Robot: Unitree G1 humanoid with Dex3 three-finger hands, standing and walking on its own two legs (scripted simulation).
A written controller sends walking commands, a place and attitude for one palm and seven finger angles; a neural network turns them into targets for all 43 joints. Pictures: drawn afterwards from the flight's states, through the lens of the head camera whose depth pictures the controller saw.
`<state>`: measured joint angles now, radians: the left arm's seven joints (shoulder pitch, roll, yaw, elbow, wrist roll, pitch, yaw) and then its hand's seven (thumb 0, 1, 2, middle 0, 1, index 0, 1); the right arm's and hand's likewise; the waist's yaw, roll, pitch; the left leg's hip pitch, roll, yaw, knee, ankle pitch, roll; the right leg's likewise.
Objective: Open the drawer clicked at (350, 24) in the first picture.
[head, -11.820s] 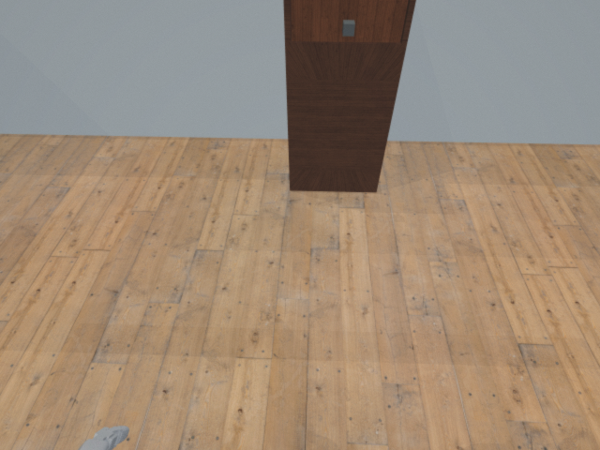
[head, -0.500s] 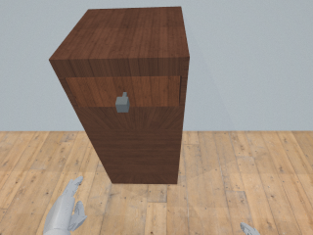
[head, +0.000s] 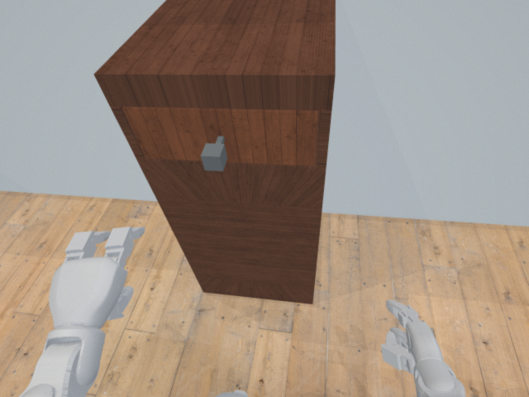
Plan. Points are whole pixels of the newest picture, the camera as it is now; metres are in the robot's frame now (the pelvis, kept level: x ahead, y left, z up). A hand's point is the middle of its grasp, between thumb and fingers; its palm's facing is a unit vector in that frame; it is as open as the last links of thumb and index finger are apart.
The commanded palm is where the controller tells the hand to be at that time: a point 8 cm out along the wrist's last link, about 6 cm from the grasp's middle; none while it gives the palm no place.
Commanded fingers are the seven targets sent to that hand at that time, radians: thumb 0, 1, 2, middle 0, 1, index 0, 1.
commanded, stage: raise the hand with hooked fingers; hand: left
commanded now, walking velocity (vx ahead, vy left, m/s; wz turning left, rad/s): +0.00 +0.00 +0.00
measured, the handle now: (216, 150) +0.54 +0.18 +0.06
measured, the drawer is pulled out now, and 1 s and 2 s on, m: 0.00 0.00 0.00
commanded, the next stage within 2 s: move the hooked fingers above the handle in 1.22 s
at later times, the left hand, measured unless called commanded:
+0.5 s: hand (106, 224) +0.31 +0.28 +0.12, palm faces +0.14 -0.10 -0.99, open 13.0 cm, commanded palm +0.27 +0.27 +0.18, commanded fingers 0.00 -0.50 0.30 -0.30 -1.20 -0.30 -1.20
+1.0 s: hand (81, 188) +0.33 +0.30 +0.17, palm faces +0.02 -0.08 -1.00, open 13.9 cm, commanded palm +0.30 +0.30 +0.23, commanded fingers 0.00 -0.50 0.30 -0.30 -1.20 -0.30 -1.20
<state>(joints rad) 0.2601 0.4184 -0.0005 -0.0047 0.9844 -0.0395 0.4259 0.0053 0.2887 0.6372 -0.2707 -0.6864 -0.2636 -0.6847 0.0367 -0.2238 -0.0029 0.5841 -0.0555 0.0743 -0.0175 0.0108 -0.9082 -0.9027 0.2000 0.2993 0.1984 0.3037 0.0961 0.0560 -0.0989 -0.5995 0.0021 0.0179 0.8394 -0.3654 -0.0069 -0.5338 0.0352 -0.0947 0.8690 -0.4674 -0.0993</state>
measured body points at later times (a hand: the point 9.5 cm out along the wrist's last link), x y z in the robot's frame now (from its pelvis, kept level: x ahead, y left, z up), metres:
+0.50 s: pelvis +0.02 +0.05 +0.03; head +0.03 +0.01 +0.48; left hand +0.30 +0.28 +0.17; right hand +0.22 -0.20 -0.07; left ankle +0.03 +0.13 -0.70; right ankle -0.01 -0.05 -0.70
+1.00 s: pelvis +0.01 +0.07 +0.04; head +0.01 +0.04 +0.49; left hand +0.32 +0.30 +0.22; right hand +0.19 -0.15 -0.07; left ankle +0.03 +0.13 -0.70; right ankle -0.01 -0.05 -0.70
